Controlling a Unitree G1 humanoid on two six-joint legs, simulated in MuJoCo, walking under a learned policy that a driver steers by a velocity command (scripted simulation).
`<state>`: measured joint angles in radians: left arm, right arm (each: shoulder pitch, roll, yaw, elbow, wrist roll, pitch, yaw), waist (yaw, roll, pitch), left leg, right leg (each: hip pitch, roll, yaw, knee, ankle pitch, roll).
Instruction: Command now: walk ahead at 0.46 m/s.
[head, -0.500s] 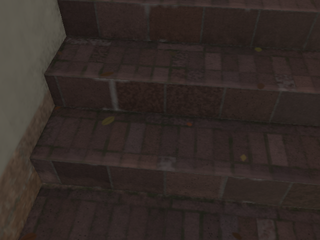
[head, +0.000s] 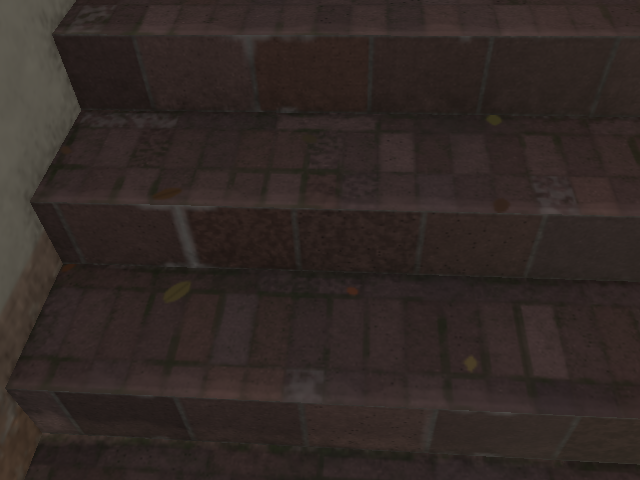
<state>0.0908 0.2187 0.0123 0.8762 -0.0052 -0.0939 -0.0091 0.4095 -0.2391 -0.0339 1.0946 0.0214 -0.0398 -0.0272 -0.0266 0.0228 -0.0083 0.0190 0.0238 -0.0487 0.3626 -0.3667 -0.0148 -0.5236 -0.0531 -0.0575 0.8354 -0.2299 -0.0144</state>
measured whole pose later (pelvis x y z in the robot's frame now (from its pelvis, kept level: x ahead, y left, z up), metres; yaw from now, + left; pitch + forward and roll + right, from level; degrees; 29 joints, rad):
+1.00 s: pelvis +0.40 -0.02 +0.18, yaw +0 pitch +4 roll -2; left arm 0.04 0.04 -0.15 0.73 -0.01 -0.03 -0.02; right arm 0.55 -0.04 0.07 1.14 -0.01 -0.06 -0.02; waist -0.09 -0.02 -0.08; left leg -0.10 0.05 0.11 0.32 -0.30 0.00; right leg -1.35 -0.09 -0.06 1.81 -0.13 -0.05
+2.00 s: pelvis +0.92 -0.04 +0.51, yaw -6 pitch +3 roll +0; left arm 0.03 0.09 -0.08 0.75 -0.02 -0.05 -0.02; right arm 0.47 -0.10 0.07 1.19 -0.07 -0.05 0.05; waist 0.02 -0.05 -0.11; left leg -0.23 0.03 0.22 0.53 -0.34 0.05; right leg -1.39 0.00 0.13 2.15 0.08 -0.15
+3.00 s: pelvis +1.46 -0.17 +0.85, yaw -8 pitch +4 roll -2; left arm 0.02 0.09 -0.09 0.63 0.03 -0.14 -0.05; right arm 0.51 -0.09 0.05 1.09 -0.05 -0.01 0.06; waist 0.02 -0.02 -0.11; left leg -0.30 -0.10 -0.05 0.58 -0.33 0.11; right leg -1.26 -0.06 0.06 2.14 -0.08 -0.12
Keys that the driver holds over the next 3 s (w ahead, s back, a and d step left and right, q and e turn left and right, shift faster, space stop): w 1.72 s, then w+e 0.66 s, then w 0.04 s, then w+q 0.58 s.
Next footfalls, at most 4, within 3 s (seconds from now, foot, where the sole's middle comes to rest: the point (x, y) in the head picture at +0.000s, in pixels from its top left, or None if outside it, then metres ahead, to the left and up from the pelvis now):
0.04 right None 0.11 -0.12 -0.77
0.54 left None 0.35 0.09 -0.60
1.10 right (418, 344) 0.63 -0.14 -0.43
1.66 left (307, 159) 0.94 0.04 -0.26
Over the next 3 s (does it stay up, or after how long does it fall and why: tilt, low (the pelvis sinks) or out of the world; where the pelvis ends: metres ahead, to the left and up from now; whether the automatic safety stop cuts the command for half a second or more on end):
stays up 1.46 -0.17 0.85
